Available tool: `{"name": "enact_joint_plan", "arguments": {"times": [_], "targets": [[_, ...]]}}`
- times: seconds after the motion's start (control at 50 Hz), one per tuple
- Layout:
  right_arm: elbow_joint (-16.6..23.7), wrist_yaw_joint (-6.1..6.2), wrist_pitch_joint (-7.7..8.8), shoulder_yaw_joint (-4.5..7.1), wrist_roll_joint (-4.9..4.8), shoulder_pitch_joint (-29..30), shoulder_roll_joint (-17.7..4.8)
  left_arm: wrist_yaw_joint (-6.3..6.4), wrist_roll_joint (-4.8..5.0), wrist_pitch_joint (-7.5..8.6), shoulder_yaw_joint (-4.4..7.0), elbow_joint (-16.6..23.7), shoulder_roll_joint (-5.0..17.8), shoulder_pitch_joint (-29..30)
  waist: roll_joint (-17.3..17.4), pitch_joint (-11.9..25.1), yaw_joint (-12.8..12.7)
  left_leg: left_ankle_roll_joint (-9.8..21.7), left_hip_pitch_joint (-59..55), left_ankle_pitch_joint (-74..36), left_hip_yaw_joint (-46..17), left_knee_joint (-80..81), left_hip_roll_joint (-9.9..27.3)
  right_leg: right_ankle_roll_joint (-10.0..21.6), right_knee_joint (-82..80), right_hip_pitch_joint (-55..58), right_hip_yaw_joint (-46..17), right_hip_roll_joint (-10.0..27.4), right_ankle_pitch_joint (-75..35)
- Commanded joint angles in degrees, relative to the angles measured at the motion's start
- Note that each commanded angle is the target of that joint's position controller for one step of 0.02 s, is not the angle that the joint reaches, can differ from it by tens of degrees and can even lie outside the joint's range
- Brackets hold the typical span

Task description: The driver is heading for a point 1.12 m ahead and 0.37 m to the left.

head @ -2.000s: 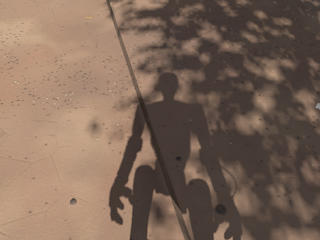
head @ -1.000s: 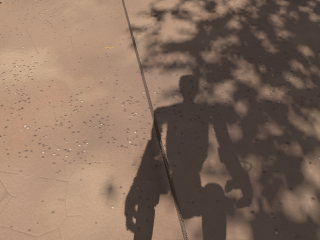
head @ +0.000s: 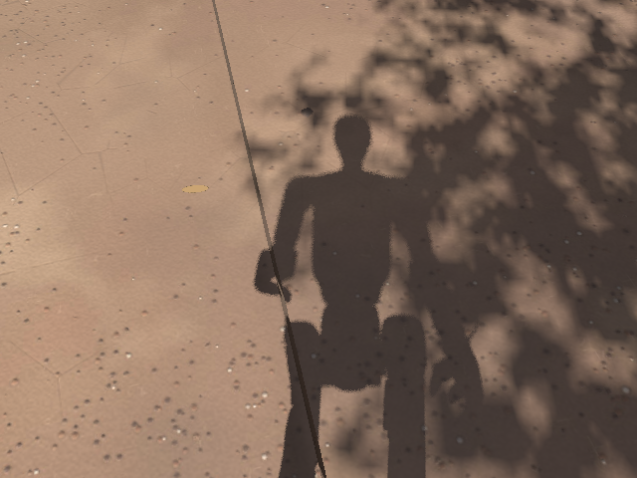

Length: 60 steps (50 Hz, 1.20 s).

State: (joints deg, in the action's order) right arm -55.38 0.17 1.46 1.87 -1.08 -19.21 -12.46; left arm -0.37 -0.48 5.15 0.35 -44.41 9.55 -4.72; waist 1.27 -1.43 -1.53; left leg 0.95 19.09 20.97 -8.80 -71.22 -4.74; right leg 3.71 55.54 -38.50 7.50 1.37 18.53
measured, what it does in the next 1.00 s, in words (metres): walks ahead: left foot 0.13 m lower, then right foot 0.13 m higher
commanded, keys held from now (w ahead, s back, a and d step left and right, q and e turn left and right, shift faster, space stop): no key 0.68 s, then w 0.32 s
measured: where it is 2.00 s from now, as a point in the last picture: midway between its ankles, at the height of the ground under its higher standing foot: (318, 434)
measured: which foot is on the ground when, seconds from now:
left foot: up 0.00-0.44, down 0.46-1.00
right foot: down 0.00-0.46, up 0.48-0.72, down 0.74-1.00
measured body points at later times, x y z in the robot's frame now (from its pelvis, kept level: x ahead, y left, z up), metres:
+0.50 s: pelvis +0.10 +0.09 -0.03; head +0.10 +0.11 +0.42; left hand +0.16 +0.35 -0.18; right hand +0.19 -0.16 -0.16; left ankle +0.10 +0.20 -0.79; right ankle +0.10 -0.09 -0.66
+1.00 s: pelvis +0.15 +0.09 -0.05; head +0.15 +0.09 +0.40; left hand +0.28 +0.29 -0.19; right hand +0.05 -0.12 -0.20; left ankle +0.09 +0.20 -0.80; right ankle +0.06 -0.03 -0.63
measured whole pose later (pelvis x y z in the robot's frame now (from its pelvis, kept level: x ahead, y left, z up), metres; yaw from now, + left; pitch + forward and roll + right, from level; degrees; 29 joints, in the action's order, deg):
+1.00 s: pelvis +0.15 +0.09 -0.05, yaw +0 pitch +6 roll -2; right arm -59.3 3.5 -0.9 1.4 -0.2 -30.1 -7.5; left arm 0.5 0.7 3.8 0.8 -51.9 5.7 -10.4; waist 1.9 7.0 2.4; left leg 1.6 9.0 13.1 2.8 -15.7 2.3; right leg 3.1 84.5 -36.6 3.3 2.7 36.9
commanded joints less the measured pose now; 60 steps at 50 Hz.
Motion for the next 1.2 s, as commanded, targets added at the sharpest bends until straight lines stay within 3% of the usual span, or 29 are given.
{"name": "enact_joint_plan", "arguments": {"times": [0.02,0.08,0.16,0.24,0.38,0.42,0.46,0.48,0.5,0.52,0.54,0.56,0.58,0.6,0.66,0.72,0.74,0.78,0.86,0.98,1.04,1.06,1.08,1.1,1.12,1.14,1.16,1.18,1.2], "targets": [[4.72,1.38,-1.99,1.60,-0.40,-2.90,-2.47,0.82,1.08,1.20,1.98,-1.38,2.65,-3.27,-2.09,2.07,2.33,1.49,8.07,0.54,0.00,-5.05,4.55,9.54,-29.84,9.33,-19.42,12.52,-15.72],[5.63,2.11,-2.18,2.51,-0.12,-3.51,-3.65,1.72,0.06,1.89,2.73,-3.53,4.18,-6.42,-4.22,2.63,3.45,1.32,7.25,-4.72,-0.63,0.11,4.21,11.46,-34.98,11.03,-14.72,12.12,-21.59],[8.08,1.70,-2.16,2.96,1.08,1.66,-4.38,3.80,0.54,0.91,3.70,-4.20,7.23,-8.65,-4.54,5.03,3.33,-1.66,9.89,-13.69,0.04,8.30,4.83,12.41,-36.14,17.09,-10.86,12.75,-22.84],[10.04,0.71,-2.83,2.63,1.22,5.36,-4.50,5.32,1.18,-0.55,4.42,-3.69,9.04,-9.37,-7.01,5.19,2.41,-4.04,11.86,-17.81,1.93,16.37,8.19,11.34,-34.87,19.71,-11.33,13.47,-11.54],[9.39,-1.30,-3.78,1.57,-0.12,7.89,-3.19,6.51,1.01,-3.25,4.86,-3.31,8.09,-10.90,-6.37,4.30,-2.71,-2.54,1.95,-29.31,5.42,42.62,9.39,6.52,-15.80,13.08,-12.63,13.34,2.63],[7.05,-1.41,-4.04,1.78,-0.46,5.32,-3.12,6.85,0.77,-3.96,4.46,-3.34,7.26,-11.03,-4.49,3.95,-2.81,-1.35,-5.47,-40.86,8.21,55.02,9.00,3.49,-7.66,10.61,-12.24,11.98,1.84],[3.45,-1.01,-3.83,1.96,0.77,-2.76,-2.43,6.37,-0.01,-4.28,3.25,-5.54,3.62,-13.05,-1.60,4.83,-0.22,-0.60,-17.25,-46.35,12.11,61.22,8.34,-0.71,6.07,6.20,-8.05,7.22,3.48],[1.16,-1.13,-3.03,2.29,2.65,-8.06,-5.41,5.17,-0.99,-4.32,2.65,-6.26,-0.17,-13.87,9.77,5.36,1.26,1.20,-25.19,-79.26,5.86,52.69,15.25,-5.16,28.33,-5.13,-3.01,0.44,23.06],[0.79,-1.88,-2.39,2.02,2.66,-7.67,-7.71,3.70,-0.15,-3.33,2.38,-7.21,-1.67,-18.40,17.14,6.49,-0.67,3.16,-29.76,-100.91,5.60,39.32,20.19,-6.82,41.84,-14.46,-7.32,-0.90,33.37],[0.62,-2.64,-2.42,2.15,1.68,-7.80,-8.29,3.31,1.34,-2.82,2.69,-7.54,0.98,-20.24,15.98,9.81,-0.65,6.39,-29.78,-95.38,3.82,38.23,22.18,-6.91,47.95,-16.69,-10.09,-0.29,31.69],[1.68,-2.59,-3.12,2.00,2.64,-5.66,-8.68,4.45,2.23,-3.28,3.15,-6.86,2.63,-16.73,8.95,8.74,-0.31,10.19,-23.88,-68.51,0.73,40.96,23.35,-6.85,51.56,-18.60,-13.59,-0.97,25.27],[4.14,-2.18,-3.63,1.43,3.34,0.55,-8.74,5.86,2.31,-4.12,3.20,-5.88,3.24,-12.53,6.43,6.82,-1.13,12.36,-17.83,-53.12,-1.84,44.59,24.99,-7.12,53.48,-19.45,-13.61,-0.67,21.90],[5.82,-1.01,-3.81,0.87,3.82,6.62,-8.31,7.00,3.11,-5.11,3.23,-3.79,3.25,-10.15,9.55,5.21,-2.39,15.88,-10.30,-30.49,-9.99,52.10,30.83,-8.90,53.62,-18.44,-14.96,0.99,16.24],[7.51,0.06,-3.38,-1.31,4.37,10.74,-2.66,7.69,3.11,-6.18,4.24,-4.42,6.01,-8.95,5.38,2.65,-2.80,15.59,-5.30,-22.64,-10.44,54.84,29.54,-9.19,55.91,-14.95,-17.59,0.33,12.65],[4.84,2.78,-2.07,-2.14,3.06,4.42,-0.66,7.52,0.74,-6.45,3.85,-3.57,4.14,-7.73,5.01,-0.41,-0.49,12.26,-7.49,-19.88,-3.28,53.72,22.85,-7.46,46.91,-14.38,-18.93,-1.27,8.24],[2.00,3.90,-1.24,-2.90,2.59,-1.54,4.68,5.08,0.60,-6.02,2.64,-4.29,0.67,-10.33,5.15,2.56,-0.49,10.76,-11.99,-9.15,-1.42,55.48,19.41,-6.18,29.38,-9.06,-17.08,2.79,5.71],[1.84,3.77,-1.01,-2.77,2.45,-1.97,4.27,4.30,0.33,-5.74,2.20,-4.16,-0.61,-9.05,7.22,3.21,0.24,11.42,-13.44,-6.33,-4.30,56.86,20.45,-6.35,30.69,-9.40,-15.39,4.25,8.07],[0.99,3.42,-1.44,-1.77,1.54,-5.99,2.74,3.37,0.95,-5.10,1.83,-4.41,-0.89,-7.69,4.51,1.14,1.86,11.43,-15.14,1.08,-6.30,57.99,19.12,-5.79,30.65,-12.10,-12.38,4.80,10.32],[-1.41,3.39,-2.55,0.30,1.44,-12.61,-1.38,2.21,1.29,-2.72,1.41,-4.35,-1.38,-4.22,3.44,-1.36,4.14,11.45,-18.26,2.77,-6.74,60.52,18.87,-2.95,25.19,-16.33,-7.43,3.92,8.42],[-4.31,3.59,-2.15,0.57,0.77,-18.46,-0.20,0.33,1.15,0.43,-0.34,-2.09,-4.71,1.43,3.52,2.94,4.74,11.68,-27.68,-11.02,-6.45,59.96,20.55,0.64,23.32,-19.36,-7.41,3.06,11.96],[-3.71,3.90,-2.34,0.19,0.07,-16.30,0.59,-0.42,0.59,1.55,-1.02,0.77,-4.32,5.40,2.39,4.38,2.76,8.70,-25.79,-27.64,-0.50,56.19,17.45,0.74,3.04,-7.85,-6.05,0.10,20.00],[-2.76,4.06,-2.36,0.04,0.23,-12.91,-0.44,-0.45,0.79,1.91,-0.46,0.91,-3.02,3.95,2.32,6.05,-0.06,7.20,-23.53,-40.20,2.21,51.58,15.39,0.21,-9.56,1.83,-6.38,-1.30,20.73],[-2.03,4.11,-2.24,0.14,0.30,-10.18,-2.28,-0.44,1.94,2.23,0.67,0.14,-1.08,-0.23,1.89,9.63,-3.51,5.59,-22.31,-53.32,3.91,43.77,14.77,0.40,-25.11,13.87,-8.57,-0.50,9.77],[-1.32,3.25,-1.82,0.38,0.50,-9.82,-2.15,-0.45,2.55,2.30,2.50,-3.61,2.96,-9.18,-2.18,15.30,-5.87,2.49,-6.02,-56.74,6.77,33.06,12.69,0.78,-27.92,40.15,-9.83,0.76,-5.96],[1.42,2.17,-1.29,0.46,0.64,-5.60,-1.77,-0.05,1.89,1.56,5.24,-8.31,10.04,-18.93,-15.18,17.04,-9.88,-1.05,8.01,-30.99,11.57,23.23,9.39,5.42,-27.55,49.93,-19.51,5.49,-13.34],[4.33,1.36,-0.51,1.67,0.62,2.24,-2.77,0.26,0.59,1.59,6.05,-9.98,10.25,-17.62,-16.01,6.89,-8.77,-1.14,18.14,-0.21,6.71,11.58,7.05,9.23,-32.23,43.22,-30.04,12.83,-24.81],[5.42,1.16,0.06,2.29,-0.24,4.35,-1.38,0.35,-0.66,1.88,5.24,-9.32,7.95,-13.08,-9.11,-2.04,-5.75,-2.24,25.74,6.35,1.45,-3.08,6.42,10.20,-27.30,38.64,-29.01,15.64,-33.12],[5.36,1.39,-0.10,1.79,-1.48,1.88,1.58,-0.08,-0.50,2.27,4.00,-7.61,3.98,-8.26,-8.37,-4.68,-2.59,-3.23,30.77,9.48,-0.66,-9.98,6.19,10.03,-25.62,36.09,-24.85,14.92,-28.78],[4.37,1.48,-0.28,1.89,-1.66,-3.06,2.27,-0.32,0.45,2.46,3.27,-6.55,0.90,-3.44,-7.82,-6.84,1.48,-3.40,33.65,9.44,-0.04,-9.86,7.27,7.40,-25.90,34.77,-19.43,12.74,-23.19]]}}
